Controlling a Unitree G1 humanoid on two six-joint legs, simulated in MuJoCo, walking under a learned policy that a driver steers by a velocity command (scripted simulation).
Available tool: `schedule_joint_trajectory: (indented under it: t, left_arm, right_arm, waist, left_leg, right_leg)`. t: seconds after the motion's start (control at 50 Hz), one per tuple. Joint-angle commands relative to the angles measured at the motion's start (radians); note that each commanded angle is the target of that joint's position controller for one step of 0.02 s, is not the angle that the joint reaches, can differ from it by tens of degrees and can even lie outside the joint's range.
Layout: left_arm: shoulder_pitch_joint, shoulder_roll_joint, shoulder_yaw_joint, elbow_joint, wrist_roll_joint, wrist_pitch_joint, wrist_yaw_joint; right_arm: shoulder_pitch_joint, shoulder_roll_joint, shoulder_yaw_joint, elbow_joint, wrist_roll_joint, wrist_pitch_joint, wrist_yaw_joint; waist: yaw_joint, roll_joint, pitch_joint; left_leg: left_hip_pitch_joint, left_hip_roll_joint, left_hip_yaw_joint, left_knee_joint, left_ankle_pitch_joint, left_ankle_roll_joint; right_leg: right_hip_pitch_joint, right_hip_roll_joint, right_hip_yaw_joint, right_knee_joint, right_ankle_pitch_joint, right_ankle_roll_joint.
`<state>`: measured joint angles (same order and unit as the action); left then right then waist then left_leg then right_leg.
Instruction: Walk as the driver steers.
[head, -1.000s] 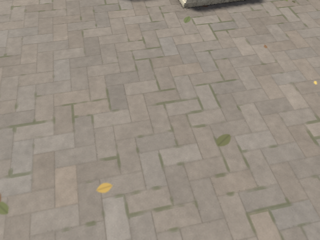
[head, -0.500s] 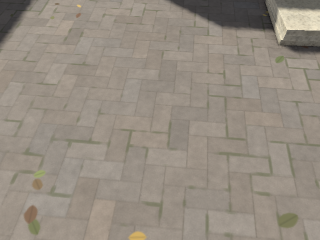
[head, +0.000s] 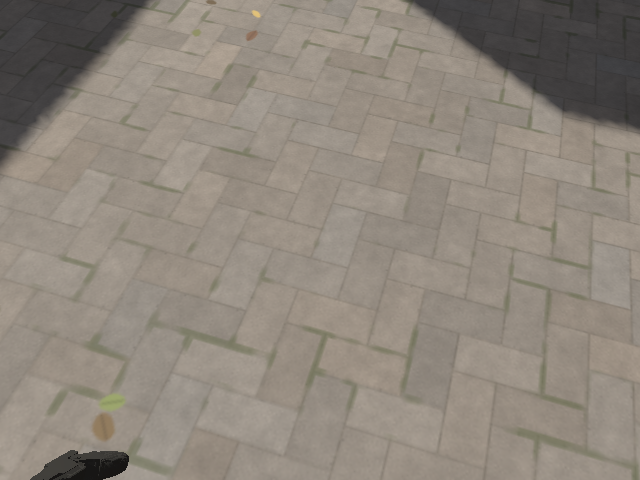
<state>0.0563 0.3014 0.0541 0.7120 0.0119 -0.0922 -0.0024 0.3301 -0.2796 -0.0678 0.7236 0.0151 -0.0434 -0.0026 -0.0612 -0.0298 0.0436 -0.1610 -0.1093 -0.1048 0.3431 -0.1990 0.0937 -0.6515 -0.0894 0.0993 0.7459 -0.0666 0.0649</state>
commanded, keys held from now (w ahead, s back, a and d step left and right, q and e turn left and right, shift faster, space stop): w+q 0.08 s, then w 0.46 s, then w+e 0.46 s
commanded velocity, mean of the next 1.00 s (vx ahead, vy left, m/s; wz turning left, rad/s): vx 0.50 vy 0.00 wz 0.03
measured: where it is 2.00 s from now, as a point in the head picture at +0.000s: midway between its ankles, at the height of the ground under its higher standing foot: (331, 252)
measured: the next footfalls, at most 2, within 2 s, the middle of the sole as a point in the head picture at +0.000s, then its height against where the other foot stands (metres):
right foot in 0.18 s outside the picture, level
left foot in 0.68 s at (230, 455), level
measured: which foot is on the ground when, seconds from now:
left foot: down 0.00-0.20, up 0.22-0.66, down 0.68-1.00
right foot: up 0.00-0.16, down 0.18-0.68, up 0.70-1.00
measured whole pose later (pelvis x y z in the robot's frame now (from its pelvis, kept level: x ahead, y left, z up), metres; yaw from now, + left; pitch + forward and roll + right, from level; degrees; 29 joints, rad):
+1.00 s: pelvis +0.53 +0.05 +0.00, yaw -2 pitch +1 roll +2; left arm 0.16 0.31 0.07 0.77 -0.02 -0.03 -0.02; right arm 0.33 -0.28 -0.07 0.83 -0.01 -0.09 0.00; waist -0.06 -0.05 0.02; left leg -0.02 -0.03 0.18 0.23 -0.22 0.03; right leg -0.69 -0.11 0.05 0.85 -0.04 0.01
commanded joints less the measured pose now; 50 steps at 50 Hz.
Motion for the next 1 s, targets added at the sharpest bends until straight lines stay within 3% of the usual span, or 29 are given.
schedule_joint_trajectory:
  t: [0.02, 0.08, 0.14, 0.16, 0.18, 0.2, 0.22, 0.24, 0.26, 0.28, 0.3, 0.32, 0.36, 0.4, 0.46, 0.56, 0.6, 0.64, 0.66, 0.68, 0.7, 0.72, 0.74, 0.76, 0.78, 0.8, 0.84, 0.88, 1.0]
  left_arm:
    - [-0.096, 0.048, 0.006, -0.078, -0.011, -0.014, -0.010]
    - [-0.127, 0.081, 0.016, -0.095, -0.019, -0.026, -0.021]
    - [-0.054, 0.106, 0.028, -0.074, -0.018, -0.041, -0.029]
    - [0.024, 0.119, 0.040, -0.051, -0.011, -0.045, -0.025]
    - [0.139, 0.154, 0.053, -0.034, 0.004, -0.050, -0.020]
    - [0.271, 0.236, 0.073, -0.015, 0.020, -0.047, -0.015]
    - [0.347, 0.228, 0.079, 0.036, -0.009, -0.034, -0.028]
    - [0.303, 0.147, 0.055, 0.022, -0.029, -0.031, -0.029]
    - [0.248, 0.112, 0.043, 0.013, -0.021, -0.022, -0.025]
    - [0.206, 0.094, 0.033, 0.012, -0.011, -0.016, -0.024]
    - [0.180, 0.073, 0.025, 0.015, -0.003, -0.015, -0.022]
    - [0.170, 0.065, 0.020, 0.018, 0.001, -0.016, -0.020]
    - [0.183, 0.073, 0.021, 0.033, -0.010, -0.021, -0.019]
    - [0.200, 0.110, 0.030, 0.049, -0.018, -0.021, -0.014]
    - [0.226, 0.138, 0.035, 0.068, -0.026, -0.012, -0.009]
    - [0.324, 0.152, 0.034, 0.119, -0.040, 0.009, -0.009]
    - [0.336, 0.163, 0.037, 0.133, -0.043, 0.022, -0.004]
    - [0.312, 0.182, 0.040, 0.133, -0.044, 0.032, 0.001]
    - [0.311, 0.157, 0.030, 0.128, -0.037, 0.032, 0.001]
    - [0.297, 0.089, 0.004, 0.093, -0.011, 0.026, 0.001]
    - [0.428, -0.011, -0.026, 0.078, -0.025, 0.009, 0.000]
    - [0.379, 0.102, 0.002, 0.096, -0.049, 0.002, 0.000]
    - [0.297, 0.144, 0.019, 0.072, -0.061, 0.000, -0.001]
    - [0.259, 0.131, 0.019, 0.068, -0.054, 0.004, 0.002]
    - [0.243, 0.119, 0.023, 0.064, -0.042, 0.012, 0.004]
    - [0.260, 0.099, 0.024, 0.069, -0.041, 0.025, 0.003]
    - [0.268, 0.055, 0.019, 0.067, -0.044, 0.048, 0.001]
    - [0.234, 0.043, 0.019, 0.046, -0.038, 0.061, 0.001]
    - [0.060, 0.017, 0.004, -0.016, -0.031, 0.053, -0.033]
  right_arm:
    - [0.002, -0.183, -0.051, -0.057, 0.006, -0.009, -0.014]
    - [0.037, -0.171, -0.049, -0.040, 0.012, -0.001, -0.017]
    - [0.034, -0.157, -0.046, -0.030, 0.004, 0.006, -0.021]
    - [0.028, -0.136, -0.039, -0.031, 0.001, 0.007, -0.019]
    - [0.027, -0.092, -0.021, -0.039, -0.006, 0.004, -0.014]
    - [0.131, -0.040, -0.002, -0.051, -0.001, -0.003, -0.014]
    - [0.192, -0.055, 0.003, -0.047, 0.020, -0.011, -0.015]
    - [0.105, -0.144, -0.016, -0.045, 0.027, -0.014, -0.015]
    - [0.001, -0.160, -0.019, -0.065, 0.019, -0.013, -0.014]
    - [-0.060, -0.147, -0.017, -0.082, 0.003, -0.017, -0.012]
    - [-0.077, -0.135, -0.019, -0.086, -0.007, -0.019, -0.008]
    - [-0.063, -0.115, -0.016, -0.083, -0.005, -0.019, -0.004]
    - [-0.054, -0.078, -0.006, -0.079, -0.004, -0.018, 0.001]
    - [-0.111, -0.057, 0.006, -0.101, -0.012, -0.020, 0.002]
    - [-0.204, -0.036, 0.019, -0.118, -0.011, -0.030, 0.011]
    - [-0.341, -0.048, 0.019, -0.156, 0.003, -0.040, 0.029]
    - [-0.351, -0.067, 0.011, -0.167, 0.004, -0.048, 0.036]
    - [-0.243, -0.107, -0.010, -0.139, 0.000, -0.055, 0.033]
    - [-0.109, -0.154, -0.034, -0.101, -0.008, -0.055, 0.024]
    - [0.073, -0.232, -0.056, -0.078, -0.028, -0.051, 0.010]
    - [0.110, -0.290, -0.065, -0.059, -0.031, -0.038, 0.012]
    - [0.107, -0.189, -0.043, -0.059, -0.023, -0.035, 0.013]
    - [0.046, -0.149, -0.028, -0.057, -0.015, -0.038, 0.011]
    - [-0.020, -0.121, -0.018, -0.058, -0.018, -0.041, 0.013]
    - [-0.070, -0.091, -0.010, -0.054, -0.021, -0.046, 0.017]
    - [-0.101, -0.077, -0.007, -0.049, -0.028, -0.053, 0.018]
    - [-0.126, -0.075, -0.013, -0.032, -0.028, -0.069, 0.018]
    - [-0.129, -0.095, -0.022, -0.012, -0.030, -0.077, 0.012]
    - [-0.087, -0.149, -0.039, 0.036, -0.023, -0.065, -0.007]
  waist:
    - [-0.008, 0.106, -0.032]
    - [-0.013, 0.118, -0.033]
    - [0.025, 0.161, -0.046]
    - [0.066, 0.161, -0.078]
    - [0.120, 0.127, -0.183]
    - [0.118, -0.073, -0.338]
    - [0.116, -0.296, -0.371]
    - [0.141, -0.155, -0.226]
    - [0.142, -0.076, -0.125]
    - [0.125, -0.032, -0.054]
    - [0.100, -0.037, -0.031]
    - [0.080, -0.058, -0.029]
    - [0.069, -0.074, -0.039]
    - [0.080, -0.057, -0.027]
    - [0.110, -0.044, -0.020]
    - [0.154, -0.042, 0.008]
    - [0.134, -0.049, 0.014]
    - [0.055, -0.051, -0.039]
    - [-0.009, -0.033, -0.131]
    - [-0.083, 0.077, -0.294]
    - [-0.024, 0.346, -0.422]
    - [-0.059, 0.239, -0.363]
    - [-0.051, 0.194, -0.220]
    - [-0.020, 0.146, -0.155]
    - [0.007, 0.144, -0.099]
    - [0.037, 0.157, -0.075]
    - [0.065, 0.137, -0.050]
    - [0.073, 0.108, -0.025]
    - [0.020, 0.067, 0.025]
  left_leg:
    - [-0.106, 0.196, -0.163, -0.104, 0.138, 0.126]
    - [-0.022, 0.229, -0.246, -0.031, 0.086, 0.113]
    - [0.052, 0.265, -0.289, 0.054, 0.151, 0.093]
    - [0.051, 0.232, -0.272, 0.126, 0.239, 0.073]
    - [-0.002, 0.181, -0.221, 0.310, 0.248, 0.040]
    - [-0.278, 0.059, -0.109, 0.639, 0.012, -0.033]
    - [-0.520, 0.016, -0.062, 0.871, -0.383, -0.069]
    - [-0.616, 0.070, -0.101, 0.950, -0.333, -0.068]
    - [-0.625, 0.108, -0.065, 0.955, -0.255, -0.066]
    - [-0.607, 0.137, -0.038, 0.904, -0.200, -0.065]
    - [-0.571, 0.172, -0.031, 0.839, -0.153, -0.063]
    - [-0.522, 0.191, -0.018, 0.796, -0.128, -0.065]
    - [-0.493, 0.203, 0.015, 0.719, -0.108, -0.076]
    - [-0.507, 0.215, 0.037, 0.601, -0.045, -0.092]
    - [-0.460, 0.205, 0.064, 0.400, 0.120, -0.101]
    - [-0.390, 0.165, 0.084, 0.223, 0.214, -0.093]
    - [-0.361, 0.152, 0.077, 0.173, 0.159, -0.074]
    - [-0.178, 0.124, 0.098, 0.110, 0.134, -0.044]
    - [0.037, 0.135, 0.093, 0.110, 0.142, -0.017]
    - [0.332, 0.333, -0.102, 0.150, 0.159, 0.048]
    - [0.580, 0.549, -0.506, 0.052, -0.022, 0.187]
    - [0.510, 0.519, -0.550, -0.013, -0.177, 0.174]
    - [0.394, 0.485, -0.398, -0.034, -0.159, 0.135]
    - [0.276, 0.440, -0.292, -0.064, -0.084, 0.113]
    - [0.181, 0.406, -0.209, -0.100, -0.015, 0.104]
    - [0.107, 0.383, -0.139, -0.136, 0.038, 0.093]
    - [0.038, 0.377, -0.051, -0.186, 0.133, 0.101]
    - [0.025, 0.382, 0.021, -0.209, 0.207, 0.106]
    - [0.064, 0.360, 0.213, -0.231, 0.261, 0.076]
  right_leg:
    - [0.153, 0.074, -0.051, -0.158, 0.163, 0.009]
    - [0.164, 0.084, -0.016, -0.238, 0.127, -0.012]
    - [0.233, 0.079, -0.034, -0.271, 0.036, -0.060]
    - [0.343, 0.090, -0.058, -0.309, 0.032, -0.088]
    - [0.544, 0.008, 0.008, -0.286, 0.025, -0.142]
    - [0.903, -0.196, 0.332, -0.288, -0.061, -0.279]
    - [1.009, -0.316, 0.696, -0.429, -0.353, -0.374]
    - [0.909, -0.287, 0.655, -0.472, -0.515, -0.338]
    - [0.790, -0.247, 0.507, -0.477, -0.463, -0.299]
    - [0.670, -0.203, 0.401, -0.501, -0.349, -0.288]
    - [0.599, -0.170, 0.329, -0.520, -0.254, -0.279]
    - [0.553, -0.143, 0.277, -0.539, -0.182, -0.272]
    - [0.523, -0.125, 0.204, -0.569, -0.076, -0.286]
    - [0.516, -0.129, 0.149, -0.597, 0.007, -0.301]
    - [0.511, -0.101, 0.057, -0.608, 0.068, -0.280]
    - [0.563, -0.124, 0.035, -0.574, 0.090, -0.253]
    - [0.605, -0.149, 0.066, -0.532, 0.120, -0.238]
    - [0.596, -0.131, 0.056, -0.413, 0.270, -0.208]
    - [0.533, -0.077, 0.019, -0.250, 0.320, -0.179]
    - [0.340, -0.007, -0.029, 0.059, 0.077, -0.135]
    - [0.008, 0.125, -0.065, 0.371, -0.497, -0.082]
    - [-0.090, 0.079, 0.027, 0.492, -0.509, -0.081]
    - [-0.137, 0.040, 0.017, 0.511, -0.419, -0.087]
    - [-0.107, 0.003, -0.001, 0.483, -0.338, -0.082]
    - [-0.079, -0.019, -0.002, 0.440, -0.283, -0.076]
    - [-0.023, -0.039, 0.004, 0.417, -0.242, -0.071]
    - [0.013, -0.047, -0.001, 0.392, -0.202, -0.060]
    - [-0.022, -0.050, 0.008, 0.341, -0.138, -0.049]
    - [-0.001, -0.029, -0.063, 0.016, 0.121, -0.063]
